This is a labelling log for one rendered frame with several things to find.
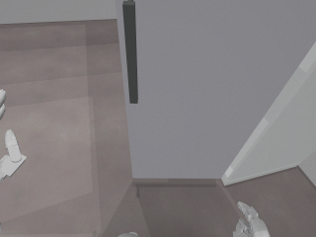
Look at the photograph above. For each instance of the handle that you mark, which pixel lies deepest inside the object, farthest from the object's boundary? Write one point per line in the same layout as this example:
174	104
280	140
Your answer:
129	24

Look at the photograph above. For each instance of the robot right hand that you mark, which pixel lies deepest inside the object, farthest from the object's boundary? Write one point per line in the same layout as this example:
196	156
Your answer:
256	226

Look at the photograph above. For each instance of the fridge door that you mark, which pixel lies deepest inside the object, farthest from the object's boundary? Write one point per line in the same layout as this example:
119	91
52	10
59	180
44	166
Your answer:
207	73

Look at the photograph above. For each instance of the robot left hand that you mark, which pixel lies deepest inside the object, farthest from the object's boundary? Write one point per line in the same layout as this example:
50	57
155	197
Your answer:
9	164

